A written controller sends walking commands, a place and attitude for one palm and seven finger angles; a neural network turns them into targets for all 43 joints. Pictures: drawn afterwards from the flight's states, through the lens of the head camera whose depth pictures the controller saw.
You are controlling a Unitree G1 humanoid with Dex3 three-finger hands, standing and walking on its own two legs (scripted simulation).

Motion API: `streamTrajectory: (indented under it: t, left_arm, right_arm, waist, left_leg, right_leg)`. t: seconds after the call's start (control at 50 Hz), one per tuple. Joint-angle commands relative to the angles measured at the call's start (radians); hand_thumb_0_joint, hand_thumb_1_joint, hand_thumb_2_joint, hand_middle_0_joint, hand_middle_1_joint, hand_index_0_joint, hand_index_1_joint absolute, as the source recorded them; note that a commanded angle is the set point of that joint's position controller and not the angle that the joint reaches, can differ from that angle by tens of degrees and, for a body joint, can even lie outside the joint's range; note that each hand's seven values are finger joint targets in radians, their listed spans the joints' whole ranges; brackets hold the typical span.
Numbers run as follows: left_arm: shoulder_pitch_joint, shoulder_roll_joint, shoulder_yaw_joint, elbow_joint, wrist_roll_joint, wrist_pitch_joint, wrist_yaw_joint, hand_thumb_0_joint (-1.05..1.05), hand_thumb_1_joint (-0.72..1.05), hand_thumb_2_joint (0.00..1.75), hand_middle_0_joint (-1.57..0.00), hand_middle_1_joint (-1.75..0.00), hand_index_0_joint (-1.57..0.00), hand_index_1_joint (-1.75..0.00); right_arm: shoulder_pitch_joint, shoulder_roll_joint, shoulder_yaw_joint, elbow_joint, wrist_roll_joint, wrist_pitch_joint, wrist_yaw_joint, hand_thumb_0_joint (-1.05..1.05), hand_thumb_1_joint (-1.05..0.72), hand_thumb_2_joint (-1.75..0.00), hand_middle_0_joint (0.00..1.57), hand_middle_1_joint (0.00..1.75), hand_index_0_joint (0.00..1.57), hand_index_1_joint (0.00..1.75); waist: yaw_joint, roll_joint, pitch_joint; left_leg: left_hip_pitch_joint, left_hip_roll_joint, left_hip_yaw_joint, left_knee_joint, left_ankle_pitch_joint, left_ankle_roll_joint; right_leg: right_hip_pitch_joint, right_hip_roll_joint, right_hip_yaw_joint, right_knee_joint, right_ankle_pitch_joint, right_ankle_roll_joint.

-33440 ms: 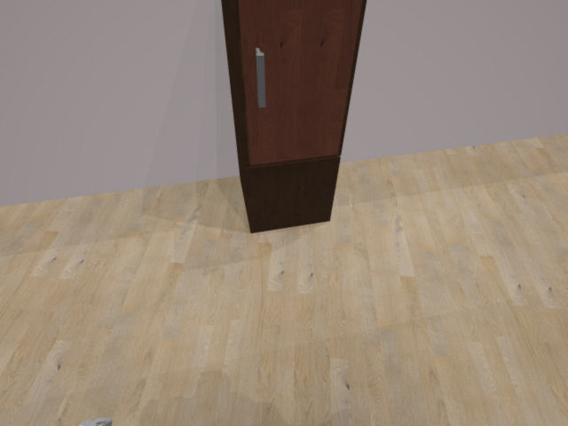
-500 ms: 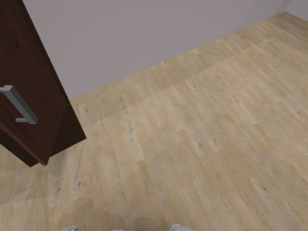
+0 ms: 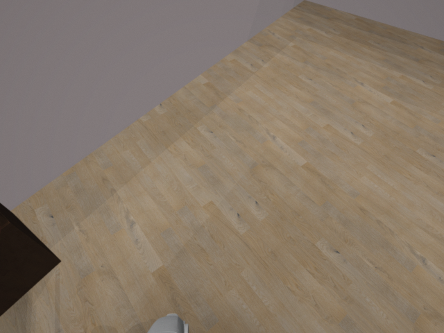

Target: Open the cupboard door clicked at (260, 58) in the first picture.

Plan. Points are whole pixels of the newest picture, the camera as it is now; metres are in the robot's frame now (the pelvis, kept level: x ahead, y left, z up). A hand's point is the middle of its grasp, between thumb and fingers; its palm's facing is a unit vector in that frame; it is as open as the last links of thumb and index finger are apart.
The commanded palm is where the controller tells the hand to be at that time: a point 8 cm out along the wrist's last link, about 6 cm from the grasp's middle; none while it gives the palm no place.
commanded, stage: walk to a spot facing it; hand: left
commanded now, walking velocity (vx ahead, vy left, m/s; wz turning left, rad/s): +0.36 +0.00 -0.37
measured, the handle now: out of the picture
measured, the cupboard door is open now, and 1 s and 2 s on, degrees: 56 56 56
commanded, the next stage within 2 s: turn to face it in 1.34 s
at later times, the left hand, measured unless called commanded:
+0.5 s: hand (185, 230) +0.37 +0.11 -0.16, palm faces -0.22 -0.95 -0.21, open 7.4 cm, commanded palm none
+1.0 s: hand (198, 192) +0.49 +0.09 -0.17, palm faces -0.19 -0.97 -0.16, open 7.3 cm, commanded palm none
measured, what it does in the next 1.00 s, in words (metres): walks ahead: left foot, then right foot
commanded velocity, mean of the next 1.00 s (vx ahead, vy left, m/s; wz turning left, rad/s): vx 0.37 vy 0.00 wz -0.17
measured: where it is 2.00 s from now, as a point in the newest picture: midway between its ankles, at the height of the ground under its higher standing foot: (272, 215)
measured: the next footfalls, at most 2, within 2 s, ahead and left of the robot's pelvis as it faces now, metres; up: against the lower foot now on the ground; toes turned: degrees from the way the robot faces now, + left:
left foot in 0.08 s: +0.16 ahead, +0.13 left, +0.00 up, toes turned +3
right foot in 0.46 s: +0.26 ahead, -0.16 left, +0.00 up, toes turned -18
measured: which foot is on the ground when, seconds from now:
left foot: up 0.00-0.06, down 0.08-0.46, up 0.48-0.80, down 0.82-1.00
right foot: down 0.00-0.08, up 0.10-0.44, down 0.46-0.82, up 0.84-1.00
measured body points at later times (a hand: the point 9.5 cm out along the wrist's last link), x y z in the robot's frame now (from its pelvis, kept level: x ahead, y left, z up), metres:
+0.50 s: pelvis +0.20 -0.05 -0.01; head +0.23 -0.07 +0.43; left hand +0.38 +0.16 -0.14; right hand +0.06 -0.24 -0.17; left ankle +0.13 +0.12 -0.70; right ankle +0.23 -0.15 -0.74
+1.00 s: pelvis +0.42 -0.08 +0.00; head +0.45 -0.08 +0.45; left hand +0.50 +0.14 -0.16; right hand +0.42 -0.32 -0.15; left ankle +0.47 +0.02 -0.74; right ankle +0.38 -0.20 -0.67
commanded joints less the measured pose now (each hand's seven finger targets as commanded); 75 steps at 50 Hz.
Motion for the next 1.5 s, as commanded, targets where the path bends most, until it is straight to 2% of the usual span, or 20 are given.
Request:
streamTrajectory:
  t: [0.0, 0.02, 0.06, 0.08, 0.22, 0.38, 0.4, 0.42, 0.44, 0.54, 0.76, 0.8, 0.82, 0.96, 1.1, 1.14, 1.18, 1.28, 1.42, 1.48]
  left_arm:
    - [-0.055, 0.185, 0.055, -0.064, -0.007, -0.026, 0.004, 0.0, 0.9, 0.9, -0.2, -0.3, -0.2, -0.3]
    - [-0.062, 0.153, 0.047, -0.071, -0.008, -0.022, 0.001, 0.0, 0.9, 0.9, -0.2, -0.3, -0.2, -0.3]
    - [-0.045, 0.048, 0.023, -0.11, -0.016, -0.023, -0.009, 0.0, 0.9, 0.9, -0.2, -0.3, -0.2, -0.3]
    - [-0.105, 0.075, 0.03, -0.126, -0.006, -0.034, -0.015, 0.0, 0.9, 0.9, -0.2, -0.3, -0.2, -0.3]
    - [-0.085, 0.006, 0.012, -0.075, 0.003, -0.006, -0.041, 0.0, 0.9, 0.9, -0.2, -0.3, -0.2, -0.3]
    - [-0.061, 0.041, 0.021, -0.042, 0.004, -0.02, -0.027, 0.0, 0.9, 0.9, -0.2, -0.3, -0.2, -0.3]
    - [0.064, 0.09, 0.033, 0.002, 0.005, -0.03, -0.019, 0.0, 0.9, 0.9, -0.2, -0.3, -0.2, -0.3]
    - [0.234, 0.196, 0.063, 0.052, 0.009, -0.04, -0.003, 0.0, 0.9, 0.9, -0.2, -0.3, -0.2, -0.3]
    - [0.308, 0.259, 0.074, 0.069, -0.013, -0.037, 0.012, 0.0, 0.9, 0.9, -0.2, -0.3, -0.2, -0.3]
    - [0.047, 0.073, 0.026, 0.03, -0.008, -0.05, 0.032, 0.0, 0.9, 0.9, -0.2, -0.3, -0.2, -0.3]
    - [0.072, 0.098, 0.025, 0.08, -0.015, -0.065, 0.019, 0.0, 0.9, 0.9, -0.2, -0.3, -0.2, -0.3]
    - [0.097, 0.025, 0.009, 0.034, -0.023, -0.064, 0.007, 0.0, 0.9, 0.9, -0.2, -0.3, -0.2, -0.3]
    - [0.02, 0.043, 0.009, 0.003, -0.01, -0.07, 0.01, 0.0, 0.9, 0.9, -0.2, -0.3, -0.2, -0.3]
    - [0.0, -0.011, 0.004, 0.018, -0.002, -0.024, -0.018, 0.0, 0.9, 0.9, -0.2, -0.3, -0.2, -0.3]
    - [0.044, 0.04, 0.025, 0.03, 0.001, -0.027, -0.018, 0.0, 0.9, 0.9, -0.2, -0.3, -0.2, -0.3]
    - [0.245, 0.169, 0.054, 0.082, 0.007, -0.047, -0.001, 0.0, 0.9, 0.9, -0.2, -0.3, -0.2, -0.3]
    - [0.282, 0.206, 0.058, 0.093, -0.008, -0.048, 0.022, 0.0, 0.9, 0.9, -0.2, -0.3, -0.2, -0.3]
    - [0.114, 0.059, 0.014, 0.07, -0.004, -0.071, 0.031, 0.0, 0.9, 0.9, -0.2, -0.3, -0.2, -0.3]
    - [0.155, 0.072, 0.003, 0.13, -0.011, -0.08, 0.034, 0.0, 0.9, 0.9, -0.2, -0.3, -0.2, -0.3]
    - [0.119, 0.077, 0.004, 0.12, -0.017, -0.069, 0.043, 0.0, 0.9, 0.9, -0.2, -0.3, -0.2, -0.3]
  right_arm:
    - [0.076, -0.071, -0.021, -0.052, 0.001, -0.053, -0.002, 0.0, -0.9, -0.9, 0.2, 0.3, 0.2, 0.3]
    - [0.16, -0.103, -0.027, -0.021, -0.001, -0.062, -0.013, 0.0, -0.9, -0.9, 0.2, 0.3, 0.2, 0.3]
    - [0.407, -0.271, -0.059, 0.024, -0.033, -0.073, -0.037, 0.0, -0.9, -0.9, 0.2, 0.3, 0.2, 0.3]
    - [0.357, -0.26, -0.053, 0.012, -0.027, -0.069, -0.039, 0.0, -0.9, -0.9, 0.2, 0.3, 0.2, 0.3]
    - [0.186, -0.102, -0.008, 0.015, -0.014, -0.096, -0.033, 0.0, -0.9, -0.9, 0.2, 0.3, 0.2, 0.3]
    - [0.217, -0.087, -0.009, 0.073, -0.015, -0.06, -0.019, 0.0, -0.9, -0.9, 0.2, 0.3, 0.2, 0.3]
    - [0.208, -0.068, -0.003, 0.076, -0.005, -0.062, -0.015, 0.0, -0.9, -0.9, 0.2, 0.3, 0.2, 0.3]
    - [0.193, -0.013, 0.009, 0.053, 0.011, -0.068, -0.007, 0.0, -0.9, -0.9, 0.2, 0.3, 0.2, 0.3]
    - [0.109, -0.017, 0.009, 0.008, 0.014, -0.064, -0.004, 0.0, -0.9, -0.9, 0.2, 0.3, 0.2, 0.3]
    - [0.104, 0.023, -0.007, 0.075, -0.004, -0.039, -0.007, 0.0, -0.9, -0.9, 0.2, 0.3, 0.2, 0.3]
    - [0.115, -0.042, -0.019, 0.065, -0.007, -0.07, 0.003, 0.0, -0.9, -0.9, 0.2, 0.3, 0.2, 0.3]
    - [0.383, -0.225, -0.06, 0.126, -0.029, -0.072, -0.021, 0.0, -0.9, -0.9, 0.2, 0.3, 0.2, 0.3]
    - [0.372, -0.215, -0.055, 0.126, -0.022, -0.061, -0.022, 0.0, -0.9, -0.9, 0.2, 0.3, 0.2, 0.3]
    - [0.122, -0.089, -0.02, 0.068, -0.011, -0.084, -0.027, 0.0, -0.9, -0.9, 0.2, 0.3, 0.2, 0.3]
    - [0.101, -0.09, -0.026, 0.083, -0.011, -0.053, -0.012, 0.0, -0.9, -0.9, 0.2, 0.3, 0.2, 0.3]
    - [0.077, -0.02, -0.01, 0.065, 0.007, -0.051, 0.0, 0.0, -0.9, -0.9, 0.2, 0.3, 0.2, 0.3]
    - [-0.01, -0.031, -0.015, 0.018, 0.004, -0.056, 0.0, 0.0, -0.9, -0.9, 0.2, 0.3, 0.2, 0.3]
    - [0.029, 0.034, -0.003, 0.074, -0.001, -0.04, 0.006, 0.0, -0.9, -0.9, 0.2, 0.3, 0.2, 0.3]
    - [-0.064, 0.049, 0.01, 0.038, 0.005, -0.045, 0.018, 0.0, -0.9, -0.9, 0.2, 0.3, 0.2, 0.3]
    - [0.097, -0.017, 0.001, 0.087, 0.0, -0.05, 0.004, 0.0, -0.9, -0.9, 0.2, 0.3, 0.2, 0.3]
  waist:
    - [-0.059, -0.071, -0.019]
    - [-0.091, 0.003, -0.047]
    - [-0.17, 0.409, -0.154]
    - [-0.146, 0.233, -0.094]
    - [-0.013, 0.159, -0.053]
    - [0.025, 0.103, -0.056]
    - [0.088, 0.013, -0.105]
    - [0.159, -0.23, -0.195]
    - [0.178, -0.281, -0.17]
    - [0.01, -0.136, -0.041]
    - [-0.074, 0.021, -0.041]
    - [-0.148, 0.339, -0.209]
    - [-0.148, 0.246, -0.163]
    - [0.002, 0.159, -0.035]
    - [0.053, 0.077, 0.0]
    - [0.151, -0.226, -0.044]
    - [0.151, -0.293, -0.05]
    - [0.017, -0.092, -0.041]
    - [0.023, -0.091, -0.01]
    - [-0.067, -0.028, -0.08]
  left_leg:
    - [0.294, -0.053, 0.04, -0.253, 0.144, -0.001]
    - [0.446, -0.03, 0.019, -0.314, 0.096, 0.01]
    - [0.637, 0.406, -0.623, -0.622, -0.328, 0.178]
    - [0.54, 0.45, -0.694, -0.66, -0.366, 0.248]
    - [0.331, 0.227, -0.061, -0.637, 0.124, 0.162]
    - [0.259, 0.19, 0.065, -0.476, 0.144, 0.123]
    - [0.15, 0.138, 0.124, -0.28, 0.213, 0.093]
    - [-0.099, 0.024, 0.212, 0.046, 0.06, 0.048]
    - [-0.241, -0.038, 0.107, 0.295, -0.277, 0.041]
    - [-0.085, 0.076, -0.018, 0.202, -0.008, 0.025]
    - [0.34, -0.024, 0.054, -0.327, 0.184, 0.067]
    - [0.705, 0.369, -0.513, -0.514, 0.062, 0.26]
    - [0.599, 0.404, -0.577, -0.571, -0.055, 0.297]
    - [0.236, 0.215, -0.092, -0.657, 0.074, 0.183]
    - [0.111, 0.146, -0.019, -0.522, -0.162, 0.136]
    - [-0.117, -0.033, 0.134, -0.049, -0.16, 0.061]
    - [-0.295, -0.011, -0.028, 0.357, -0.187, 0.069]
    - [-0.101, 0.053, -0.018, 0.151, 0.031, 0.034]
    - [-0.011, -0.015, 0.052, -0.183, 0.167, 0.055]
    - [0.282, -0.054, 0.061, -0.319, 0.343, 0.085]
  right_leg:
    - [-0.192, -0.16, 0.186, -0.16, -0.141, -0.14]
    - [-0.271, -0.109, 0.148, -0.052, -0.141, -0.111]
    - [-0.543, 0.087, -0.048, 0.587, -0.328, -0.022]
    - [-0.596, -0.007, 0.039, 0.724, -0.258, -0.04]
    - [-0.442, -0.108, -0.049, 0.519, 0.055, 0.001]
    - [-0.012, -0.015, -0.177, 0.072, 0.09, -0.029]
    - [0.205, -0.048, -0.106, 0.032, 0.042, -0.065]
    - [0.45, -0.284, 0.243, -0.072, -0.118, -0.166]
    - [0.442, -0.443, 0.528, -0.24, -0.076, -0.254]
    - [0.045, -0.282, 0.124, -0.263, 0.145, -0.181]
    - [-0.041, -0.181, -0.018, -0.004, 0.304, -0.108]
    - [-0.404, 0.026, -0.148, 0.603, -0.208, -0.019]
    - [-0.47, -0.002, -0.046, 0.765, -0.272, -0.037]
    - [-0.32, -0.135, -0.066, 0.437, 0.02, 0.008]
    - [0.02, -0.053, -0.168, 0.111, 0.078, 0.013]
    - [0.262, -0.272, 0.212, -0.134, -0.233, -0.097]
    - [0.277, -0.442, 0.532, -0.34, -0.354, -0.214]
    - [0.067, -0.317, 0.045, -0.274, 0.202, -0.148]
    - [0.163, -0.288, -0.097, -0.198, 0.497, -0.107]
    - [0.095, -0.244, -0.197, 0.064, 0.64, -0.037]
